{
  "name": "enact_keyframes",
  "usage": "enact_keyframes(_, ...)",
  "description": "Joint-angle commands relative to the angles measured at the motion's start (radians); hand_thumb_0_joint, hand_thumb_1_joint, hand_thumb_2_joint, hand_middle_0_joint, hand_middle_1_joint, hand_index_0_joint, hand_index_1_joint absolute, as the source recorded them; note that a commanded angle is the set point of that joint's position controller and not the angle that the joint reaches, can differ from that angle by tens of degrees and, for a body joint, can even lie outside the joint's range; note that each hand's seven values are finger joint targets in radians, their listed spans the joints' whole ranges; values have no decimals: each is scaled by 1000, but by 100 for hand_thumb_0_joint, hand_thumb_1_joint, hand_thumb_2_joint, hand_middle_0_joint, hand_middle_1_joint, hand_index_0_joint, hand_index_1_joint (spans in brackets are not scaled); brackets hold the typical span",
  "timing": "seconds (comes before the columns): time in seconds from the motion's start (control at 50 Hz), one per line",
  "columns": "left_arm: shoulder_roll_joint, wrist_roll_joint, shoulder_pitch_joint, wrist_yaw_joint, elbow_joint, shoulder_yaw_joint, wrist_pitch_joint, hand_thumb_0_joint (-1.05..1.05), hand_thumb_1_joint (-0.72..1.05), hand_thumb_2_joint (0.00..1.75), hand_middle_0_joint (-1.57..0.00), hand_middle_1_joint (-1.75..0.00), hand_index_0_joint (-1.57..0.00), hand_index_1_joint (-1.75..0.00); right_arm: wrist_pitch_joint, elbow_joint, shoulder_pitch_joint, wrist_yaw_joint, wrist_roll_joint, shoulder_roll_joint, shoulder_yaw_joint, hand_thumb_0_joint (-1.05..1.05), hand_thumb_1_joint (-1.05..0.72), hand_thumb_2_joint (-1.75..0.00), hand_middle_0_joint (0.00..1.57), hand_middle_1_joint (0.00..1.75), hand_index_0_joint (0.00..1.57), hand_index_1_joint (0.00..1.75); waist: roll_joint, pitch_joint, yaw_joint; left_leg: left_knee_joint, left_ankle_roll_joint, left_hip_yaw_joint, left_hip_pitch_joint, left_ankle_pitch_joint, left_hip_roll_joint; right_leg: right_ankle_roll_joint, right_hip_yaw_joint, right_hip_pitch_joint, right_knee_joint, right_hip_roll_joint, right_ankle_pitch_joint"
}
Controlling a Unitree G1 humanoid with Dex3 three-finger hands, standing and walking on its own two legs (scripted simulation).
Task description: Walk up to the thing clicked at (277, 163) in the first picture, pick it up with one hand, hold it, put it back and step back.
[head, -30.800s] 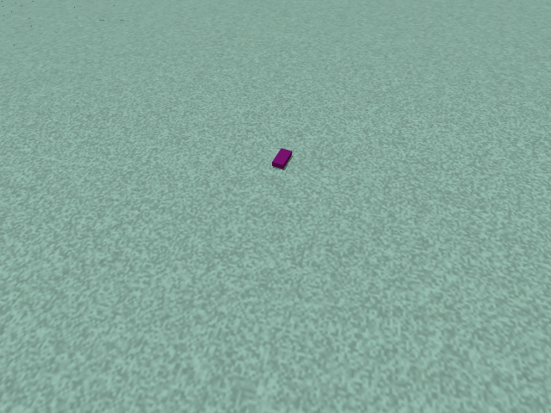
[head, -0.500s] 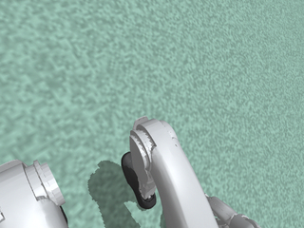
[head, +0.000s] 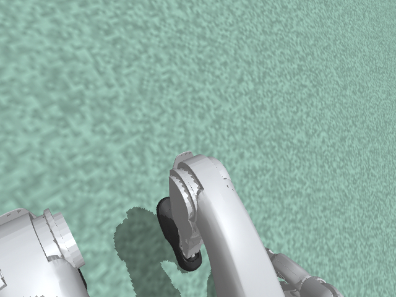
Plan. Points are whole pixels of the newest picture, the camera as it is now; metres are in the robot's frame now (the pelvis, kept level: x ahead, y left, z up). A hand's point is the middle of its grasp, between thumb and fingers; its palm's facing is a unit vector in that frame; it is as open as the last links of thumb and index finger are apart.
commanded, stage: open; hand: left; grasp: from above
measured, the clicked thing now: out of the picture +0.44 +0.36 -0.28
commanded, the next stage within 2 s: withdraw in 0.14 s
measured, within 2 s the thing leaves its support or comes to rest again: neither
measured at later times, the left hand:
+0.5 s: hand out of the picture +0.45 +0.35 -0.22, palm faces -0.33 -0.13 -0.93, open 13.8 cm
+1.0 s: hand out of the picture +0.42 +0.35 -0.09, palm faces -0.48 -0.12 -0.87, open 13.9 cm
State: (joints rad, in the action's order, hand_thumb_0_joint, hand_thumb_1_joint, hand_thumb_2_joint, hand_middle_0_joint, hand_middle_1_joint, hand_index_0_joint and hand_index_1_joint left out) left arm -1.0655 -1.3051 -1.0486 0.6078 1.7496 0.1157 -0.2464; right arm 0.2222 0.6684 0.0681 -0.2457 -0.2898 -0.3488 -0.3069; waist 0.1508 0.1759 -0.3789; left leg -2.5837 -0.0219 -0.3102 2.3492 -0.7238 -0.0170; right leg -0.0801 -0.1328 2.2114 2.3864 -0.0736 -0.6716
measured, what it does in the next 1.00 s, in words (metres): stands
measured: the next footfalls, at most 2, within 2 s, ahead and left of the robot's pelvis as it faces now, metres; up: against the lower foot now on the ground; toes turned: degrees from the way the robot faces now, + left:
none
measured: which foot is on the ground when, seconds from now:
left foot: down 0.00-1.00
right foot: down 0.00-1.00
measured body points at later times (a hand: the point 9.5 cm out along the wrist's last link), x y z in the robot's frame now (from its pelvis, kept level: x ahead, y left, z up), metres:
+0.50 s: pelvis +0.00 +0.00 +0.00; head +0.26 +0.14 +0.34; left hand +0.46 +0.35 -0.17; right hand +0.07 -0.25 -0.05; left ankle +0.06 +0.13 -0.26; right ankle +0.12 -0.13 -0.26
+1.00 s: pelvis -0.01 -0.01 +0.05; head +0.21 +0.09 +0.43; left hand +0.44 +0.36 -0.04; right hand +0.10 -0.28 -0.05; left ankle +0.06 +0.13 -0.26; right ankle +0.12 -0.14 -0.26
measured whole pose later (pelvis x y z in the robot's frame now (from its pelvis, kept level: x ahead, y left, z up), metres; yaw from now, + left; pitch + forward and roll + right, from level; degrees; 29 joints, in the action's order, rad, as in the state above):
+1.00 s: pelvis -0.01 -0.01 +0.05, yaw +7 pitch +31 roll -10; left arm -0.81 -1.20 -0.98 0.20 1.36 0.03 -0.20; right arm 0.02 0.65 0.13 -0.15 -0.12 -0.32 -0.12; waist 0.00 -0.02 -0.24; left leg -2.36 -0.02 -0.19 2.28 -0.64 -0.01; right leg -0.06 -0.06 2.18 2.26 -0.01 -0.64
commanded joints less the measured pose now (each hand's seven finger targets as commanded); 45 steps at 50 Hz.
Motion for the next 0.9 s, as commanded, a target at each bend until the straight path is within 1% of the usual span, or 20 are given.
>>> enact_keyframes(0.0,-214,6,-234,28,-113,-3,-13,0,-40,89,-17,-89,-17,-89,-10,4,165,13,7,-337,100,0,-89,-90,20,30,20,30,-577,-621,-51,290,12,134,-515,230,-37,90,-154,-317,-181,-25,269)
enact_keyframes(0.06,-222,8,-219,31,-91,9,-17,0,-41,90,-15,-93,-16,-93,-15,3,170,14,7,-321,87,0,-89,-90,20,30,20,30,-538,-614,-52,282,18,136,-487,218,-37,85,-154,-326,-192,-26,264)
enact_keyframes(0.1,-210,5,-236,31,-115,0,-20,0,-45,92,-12,-95,-12,-95,-12,5,181,14,5,-334,99,0,-89,-90,20,30,20,30,-556,-614,-57,285,16,138,-503,224,-36,87,-155,-318,-186,-25,267)
enact_keyframes(0.14,-225,10,-270,40,-154,7,-28,0,-45,93,-12,-96,-12,-95,-13,0,169,17,6,-339,95,0,-89,-90,20,30,20,30,-579,-657,-49,288,12,125,-535,254,-38,88,-164,-313,-176,-24,287)
enact_keyframes(0.16,-222,3,-224,39,-82,0,-19,0,-46,93,-11,-96,-11,-96,-13,2,164,17,7,-333,90,0,-89,-90,20,30,20,30,-561,-613,-56,287,13,130,-510,234,-40,88,-158,-317,-181,-24,276)
enact_keyframes(0.2,-195,0,-251,39,-118,-17,-20,0,-48,95,-9,-98,-9,-97,-9,5,170,15,7,-332,95,0,-89,-90,20,30,20,30,-565,-598,-55,283,10,132,-509,239,-37,86,-159,-296,-170,-21,279)
enact_keyframes(0.24,-221,-3,-227,44,-89,0,-16,0,-48,95,-9,-100,-10,-98,-11,5,167,15,3,-330,88,0,-90,-90,20,30,20,30,-572,-609,-53,289,11,131,-515,234,-39,89,-159,-304,-179,-26,272)
enact_keyframes(0.36,-226,-2,-261,62,-181,25,9,0,-48,95,-9,-98,-10,-97,5,0,177,2,2,-336,112,0,-90,-90,20,30,20,30,-626,-662,-38,295,5,137,-559,251,-41,90,-159,-304,-173,-24,287)
enact_keyframes(0.38,-248,9,-246,71,-188,67,23,0,-49,96,-8,-99,-9,-98,3,6,182,4,4,-335,118,0,-90,-90,20,30,20,30,-619,-677,-22,300,6,145,-548,245,-40,89,-151,-327,-188,-26,288)
enact_keyframes(0.42,-224,23,-303,61,-330,59,42,0,-50,96,-8,-99,-9,-98,11,4,183,-8,16,-316,136,0,-90,-90,20,30,20,30,-696,-764,2,309,-1,153,-603,279,-34,96,-145,-312,-175,-13,309)
enact_keyframes(0.44,-203,30,-254,52,-355,55,59,0,-51,97,-7,-99,-8,-99,12,4,184,-15,20,-307,146,0,-90,-90,20,30,20,30,-744,-789,21,318,-4,162,-637,302,-34,101,-138,-311,-180,-17,320)
enact_keyframes(0.46,-208,52,-229,43,-403,84,74,0,-51,98,-7,-99,-8,-98,6,-1,177,-15,32,-307,163,0,-90,-90,20,30,20,30,-741,-856,51,327,-3,165,-645,317,-32,102,-137,-316,-185,-17,329)
enact_keyframes(0.52,-145,74,-186,-23,-498,71,127,0,-50,97,-7,-98,-7,-97,-22,9,199,-25,68,-288,216,0,-89,-90,20,30,20,30,-772,-908,86,351,-6,184,-657,366,-22,110,-115,-290,-183,-8,353)
enact_keyframes(0.54,-119,88,-191,-51,-509,58,144,0,-50,98,-7,-98,-8,-98,-34,14,203,-27,84,-279,231,0,-89,-90,20,30,20,30,-757,-901,93,363,-2,188,-634,341,-19,113,-107,-263,-187,-6,331)
enact_keyframes(0.58,-48,103,-183,-117,-508,17,171,0,-51,98,-8,-98,-8,-98,-57,20,215,-28,113,-267,254,0,-90,-90,20,30,20,30,-693,-857,96,375,11,200,-583,290,-17,113,-89,-239,-223,-7,292)
enact_keyframes(0.64,51,139,-164,-222,-514,-44,184,0,-51,99,-8,-100,-8,-100,-93,14,249,-20,143,-245,272,0,-90,-90,20,30,20,30,-542,-808,80,402,38,214,-480,198,-4,109,-62,-285,-284,-4,231)
enact_keyframes(0.68,74,157,-178,-290,-552,-65,180,0,-51,99,-8,-100,-8,-100,-119,12,268,-7,159,-237,288,0,-90,-90,20,30,20,30,-488,-833,86,434,41,212,-498,183,1,108,-54,-319,-309,1,217)
enact_keyframes(0.72,107,167,-205,-347,-572,-84,167,0,-51,100,-8,-101,-8,-101,-141,7,281,10,174,-239,302,0,-90,-90,20,30,20,30,-457,-799,78,463,40,201,-497,152,8,111,-52,-303,-321,13,185)
enact_keyframes(0.8,123,158,-214,-416,-559,-103,122,0,-50,99,-9,-100,-9,-100,-182,-17,281,54,184,-225,301,0,-90,-90,20,30,20,30,-363,-743,65,454,44,211,-459,143,17,114,-39,-303,-354,23,159)
enact_keyframes(0.88,33,140,-216,-407,-547,-51,64,0,-49,99,-10,-99,-10,-99,-200,-33,260,93,179,-207,280,0,-89,-90,20,30,20,30,-341,-743,106,448,48,240,-429,133,27,113,-20,-329,-373,28,118)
